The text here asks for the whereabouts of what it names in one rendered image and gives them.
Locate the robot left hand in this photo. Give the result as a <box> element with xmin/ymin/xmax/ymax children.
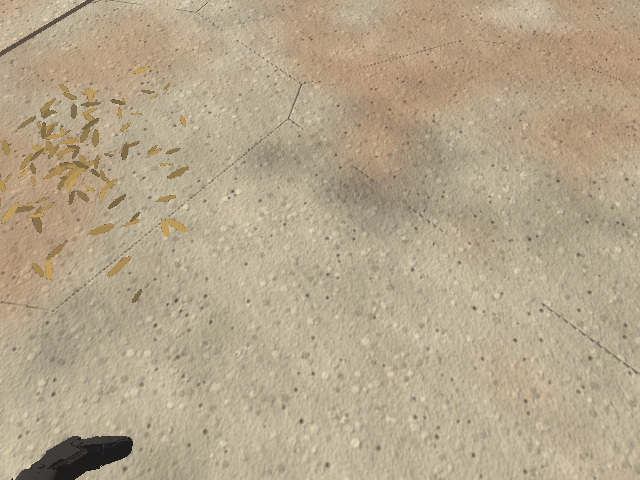
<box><xmin>11</xmin><ymin>436</ymin><xmax>133</xmax><ymax>480</ymax></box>

